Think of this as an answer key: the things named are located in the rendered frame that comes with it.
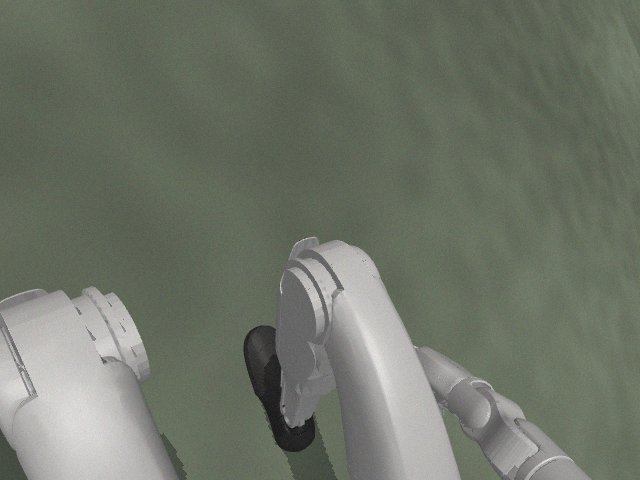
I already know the right robot arm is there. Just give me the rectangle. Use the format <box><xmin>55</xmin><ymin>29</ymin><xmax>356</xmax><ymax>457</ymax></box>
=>
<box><xmin>447</xmin><ymin>377</ymin><xmax>592</xmax><ymax>480</ymax></box>

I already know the right robot hand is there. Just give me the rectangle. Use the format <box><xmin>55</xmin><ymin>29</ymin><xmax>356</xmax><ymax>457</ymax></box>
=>
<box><xmin>414</xmin><ymin>346</ymin><xmax>474</xmax><ymax>416</ymax></box>

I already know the right robot foot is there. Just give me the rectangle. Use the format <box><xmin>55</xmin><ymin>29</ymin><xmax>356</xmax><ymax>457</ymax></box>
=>
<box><xmin>244</xmin><ymin>325</ymin><xmax>315</xmax><ymax>452</ymax></box>

